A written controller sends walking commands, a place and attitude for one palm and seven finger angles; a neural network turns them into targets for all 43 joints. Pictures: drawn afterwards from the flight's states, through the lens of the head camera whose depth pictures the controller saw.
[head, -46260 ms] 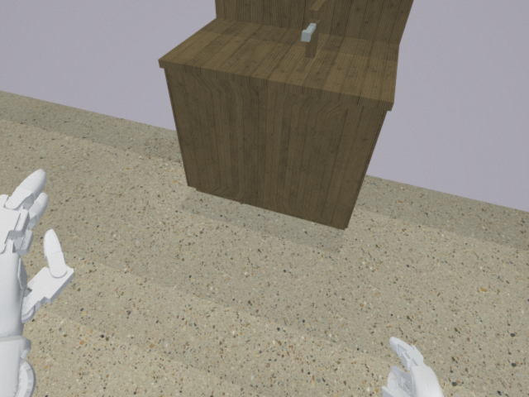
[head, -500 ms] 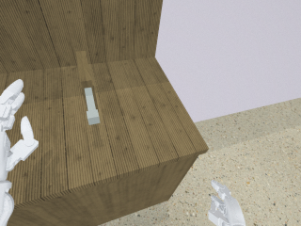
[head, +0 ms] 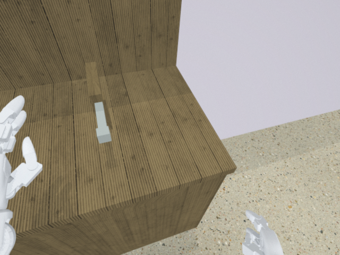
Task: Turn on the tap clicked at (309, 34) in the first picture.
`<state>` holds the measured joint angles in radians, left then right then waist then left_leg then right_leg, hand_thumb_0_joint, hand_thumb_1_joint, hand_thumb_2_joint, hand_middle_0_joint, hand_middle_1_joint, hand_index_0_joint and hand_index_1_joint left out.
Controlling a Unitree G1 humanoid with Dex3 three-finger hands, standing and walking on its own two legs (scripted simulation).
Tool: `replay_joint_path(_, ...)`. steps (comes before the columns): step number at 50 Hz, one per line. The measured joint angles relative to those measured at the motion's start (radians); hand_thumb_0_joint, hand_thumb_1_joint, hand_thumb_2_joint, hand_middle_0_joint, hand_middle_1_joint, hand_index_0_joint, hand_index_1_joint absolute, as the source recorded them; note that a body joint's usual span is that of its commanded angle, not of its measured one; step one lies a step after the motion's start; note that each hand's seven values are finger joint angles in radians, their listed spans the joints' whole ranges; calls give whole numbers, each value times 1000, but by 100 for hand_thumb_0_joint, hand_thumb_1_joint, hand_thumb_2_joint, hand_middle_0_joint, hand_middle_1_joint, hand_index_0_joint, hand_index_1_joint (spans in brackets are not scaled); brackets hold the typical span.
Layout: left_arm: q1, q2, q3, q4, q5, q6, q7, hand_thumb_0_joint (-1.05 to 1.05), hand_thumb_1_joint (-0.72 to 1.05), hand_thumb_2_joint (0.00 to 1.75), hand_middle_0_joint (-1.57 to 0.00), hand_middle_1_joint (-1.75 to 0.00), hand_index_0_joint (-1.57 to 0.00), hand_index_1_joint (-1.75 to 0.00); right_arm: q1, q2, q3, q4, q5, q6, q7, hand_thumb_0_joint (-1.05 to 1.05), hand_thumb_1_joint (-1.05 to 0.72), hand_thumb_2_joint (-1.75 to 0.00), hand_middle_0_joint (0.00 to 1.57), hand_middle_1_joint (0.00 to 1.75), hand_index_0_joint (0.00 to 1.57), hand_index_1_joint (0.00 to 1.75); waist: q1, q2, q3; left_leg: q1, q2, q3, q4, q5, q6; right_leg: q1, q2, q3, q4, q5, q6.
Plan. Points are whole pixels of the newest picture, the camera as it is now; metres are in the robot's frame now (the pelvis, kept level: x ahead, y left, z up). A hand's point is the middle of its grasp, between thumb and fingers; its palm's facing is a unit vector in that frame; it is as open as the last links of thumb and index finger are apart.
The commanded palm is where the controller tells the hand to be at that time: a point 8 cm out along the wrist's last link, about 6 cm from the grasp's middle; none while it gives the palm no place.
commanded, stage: look again from close up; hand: left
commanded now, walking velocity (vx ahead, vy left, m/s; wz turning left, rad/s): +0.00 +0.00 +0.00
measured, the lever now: (103, 134) +0.35 +0.19 +0.09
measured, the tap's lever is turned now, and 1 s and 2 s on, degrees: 0 0 0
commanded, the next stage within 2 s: shuffle to correct the standing spot in 0.14 s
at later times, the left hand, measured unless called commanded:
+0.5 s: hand (63, 161) +0.23 +0.21 +0.16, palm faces +0.37 -0.86 -0.36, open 7.4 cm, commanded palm +0.17 +0.25 +0.17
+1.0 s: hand (95, 163) +0.24 +0.16 +0.15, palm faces +0.33 -0.87 -0.37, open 7.4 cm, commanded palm +0.18 +0.20 +0.17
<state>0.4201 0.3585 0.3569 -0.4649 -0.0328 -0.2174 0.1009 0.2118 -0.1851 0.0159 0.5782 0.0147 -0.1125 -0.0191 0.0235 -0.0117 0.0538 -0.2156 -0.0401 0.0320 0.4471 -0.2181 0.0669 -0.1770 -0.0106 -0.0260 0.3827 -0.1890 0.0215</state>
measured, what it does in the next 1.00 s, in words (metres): shifts its weight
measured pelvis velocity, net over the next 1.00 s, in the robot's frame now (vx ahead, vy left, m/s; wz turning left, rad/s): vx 0.02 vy -0.08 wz -0.01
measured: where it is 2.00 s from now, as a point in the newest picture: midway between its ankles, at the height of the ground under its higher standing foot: outside the picture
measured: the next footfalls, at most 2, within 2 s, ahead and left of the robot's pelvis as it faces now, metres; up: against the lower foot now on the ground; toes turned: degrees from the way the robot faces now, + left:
none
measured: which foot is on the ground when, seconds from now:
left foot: down 0.00-1.00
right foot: down 0.00-1.00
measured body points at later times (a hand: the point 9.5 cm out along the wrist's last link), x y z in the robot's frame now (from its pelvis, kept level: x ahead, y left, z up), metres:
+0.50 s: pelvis +0.01 -0.03 +0.00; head +0.03 -0.02 +0.45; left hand +0.21 +0.26 +0.18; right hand +0.18 -0.26 -0.07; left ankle +0.02 +0.07 -0.74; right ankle +0.01 -0.14 -0.74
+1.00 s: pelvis +0.02 -0.08 -0.01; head +0.04 -0.06 +0.44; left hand +0.21 +0.21 +0.17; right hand +0.18 -0.32 -0.09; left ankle +0.02 +0.07 -0.74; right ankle +0.01 -0.14 -0.74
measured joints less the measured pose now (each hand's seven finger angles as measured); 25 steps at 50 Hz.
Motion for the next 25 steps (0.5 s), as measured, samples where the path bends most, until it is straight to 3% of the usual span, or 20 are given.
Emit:
replay_joint_path(15,6,-15,-23,21,-10,28,5,2,89,90,-21,-30,-21,-31,-12,-26,-15,7,3,5,-14,2,-91,-90,20,30,20,30,-6,9,-15,2,29,-6,-5,-1,-27,3,29,-4,-15,4,-28)
replay_joint_path(25,-6,7,2,9,-25,45,2,2,89,90,-21,-30,-21,-31,-15,-3,-12,-11,7,24,-7,1,-91,-90,20,30,20,30,-6,-10,-10,0,42,-5,-13,-3,-45,-11,42,-3,2,-9,-44)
